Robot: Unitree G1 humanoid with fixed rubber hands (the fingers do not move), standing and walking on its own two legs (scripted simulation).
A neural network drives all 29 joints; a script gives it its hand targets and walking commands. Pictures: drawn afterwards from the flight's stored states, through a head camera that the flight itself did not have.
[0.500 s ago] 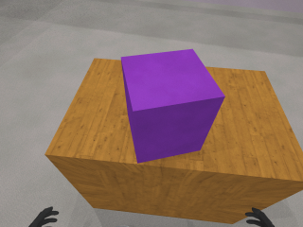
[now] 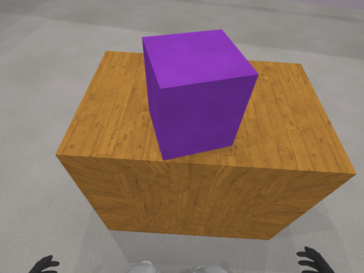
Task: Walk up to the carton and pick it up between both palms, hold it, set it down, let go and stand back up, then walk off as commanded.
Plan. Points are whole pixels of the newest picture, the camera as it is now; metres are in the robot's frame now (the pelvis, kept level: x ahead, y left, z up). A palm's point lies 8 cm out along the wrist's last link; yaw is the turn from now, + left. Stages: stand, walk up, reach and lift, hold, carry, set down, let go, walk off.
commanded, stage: walk off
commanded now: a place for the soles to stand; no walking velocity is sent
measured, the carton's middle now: (191, 96) +0.55 -0.02 +0.07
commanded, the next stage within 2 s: none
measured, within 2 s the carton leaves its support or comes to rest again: neither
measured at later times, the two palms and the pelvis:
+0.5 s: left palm out of the picture +0.05 +0.28 +0.00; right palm out of the picture -0.03 -0.37 -0.11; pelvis -0.11 -0.04 +0.01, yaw +0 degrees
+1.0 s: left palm out of the picture -0.09 +0.34 -0.09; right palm out of the picture -0.10 -0.32 -0.06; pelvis -0.19 +0.02 +0.00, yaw +1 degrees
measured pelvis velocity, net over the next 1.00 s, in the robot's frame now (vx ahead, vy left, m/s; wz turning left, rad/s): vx -0.19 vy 0.02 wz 0.02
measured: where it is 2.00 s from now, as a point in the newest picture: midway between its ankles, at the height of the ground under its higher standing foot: outside the picture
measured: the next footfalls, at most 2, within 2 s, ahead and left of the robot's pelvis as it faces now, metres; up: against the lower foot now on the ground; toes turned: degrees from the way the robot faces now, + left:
right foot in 0.10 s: +0.03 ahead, -0.12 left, +0.00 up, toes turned +3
left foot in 0.72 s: -0.10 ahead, +0.15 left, +0.00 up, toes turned -3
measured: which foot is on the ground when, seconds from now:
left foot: down 0.00-0.12, up 0.14-0.70, down 0.72-1.00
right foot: up 0.00-0.08, down 0.10-0.72, up 0.74-1.00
